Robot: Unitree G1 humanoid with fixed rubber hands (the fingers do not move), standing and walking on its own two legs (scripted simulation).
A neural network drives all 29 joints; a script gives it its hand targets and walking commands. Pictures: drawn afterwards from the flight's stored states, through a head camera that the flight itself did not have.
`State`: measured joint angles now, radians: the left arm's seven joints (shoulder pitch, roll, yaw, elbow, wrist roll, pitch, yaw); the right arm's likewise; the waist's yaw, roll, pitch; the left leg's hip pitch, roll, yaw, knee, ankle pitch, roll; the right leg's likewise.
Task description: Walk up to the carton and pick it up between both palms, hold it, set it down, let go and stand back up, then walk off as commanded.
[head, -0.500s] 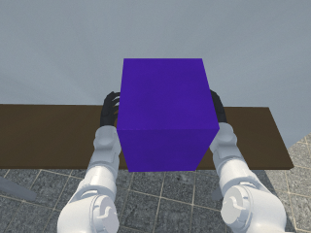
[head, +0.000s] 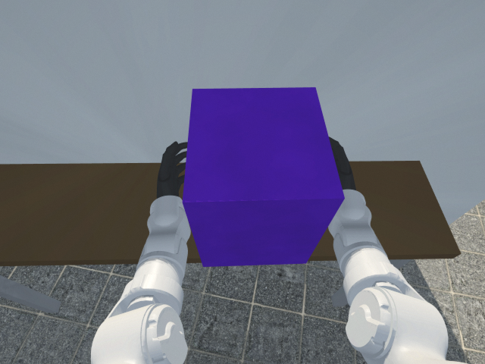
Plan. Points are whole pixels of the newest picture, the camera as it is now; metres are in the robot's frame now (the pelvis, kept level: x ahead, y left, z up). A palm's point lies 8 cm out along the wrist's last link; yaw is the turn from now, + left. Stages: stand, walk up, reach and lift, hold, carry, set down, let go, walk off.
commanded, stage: reach and lift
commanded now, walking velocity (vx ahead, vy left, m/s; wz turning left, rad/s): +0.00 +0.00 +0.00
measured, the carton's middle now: (254, 184) +0.43 +0.04 +0.02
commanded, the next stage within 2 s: none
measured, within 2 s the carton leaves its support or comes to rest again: leaves its support in 1.32 s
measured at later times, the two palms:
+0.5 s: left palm (169, 192) +0.39 +0.18 +0.03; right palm (340, 184) +0.43 -0.10 +0.04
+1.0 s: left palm (166, 197) +0.37 +0.19 +0.03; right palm (341, 191) +0.42 -0.10 +0.05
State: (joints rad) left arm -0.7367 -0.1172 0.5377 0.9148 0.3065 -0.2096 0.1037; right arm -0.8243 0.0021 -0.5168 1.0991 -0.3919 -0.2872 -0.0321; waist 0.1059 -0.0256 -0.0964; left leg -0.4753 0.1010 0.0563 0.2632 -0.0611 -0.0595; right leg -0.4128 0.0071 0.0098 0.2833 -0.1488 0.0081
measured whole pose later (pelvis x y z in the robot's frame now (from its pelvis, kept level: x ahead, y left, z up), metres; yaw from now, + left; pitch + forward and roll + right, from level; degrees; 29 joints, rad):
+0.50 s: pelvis +0.00 +0.00 +0.00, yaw +0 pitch +18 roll -1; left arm -0.74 -0.11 0.51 0.95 0.27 -0.25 0.11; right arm -0.83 -0.03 -0.44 1.18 -0.36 -0.37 -0.08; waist 0.10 -0.03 -0.14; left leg -0.54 0.11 0.05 0.31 -0.07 -0.06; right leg -0.47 0.01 0.00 0.31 -0.15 0.00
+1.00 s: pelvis -0.03 +0.00 -0.01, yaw +1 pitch +20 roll -1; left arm -0.81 -0.03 0.42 1.11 0.17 -0.35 0.14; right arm -0.90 -0.07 -0.38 1.35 -0.28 -0.49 -0.13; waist 0.09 -0.04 -0.20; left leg -0.65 0.11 0.02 0.34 -0.04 -0.06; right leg -0.58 0.02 -0.02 0.36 -0.14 0.00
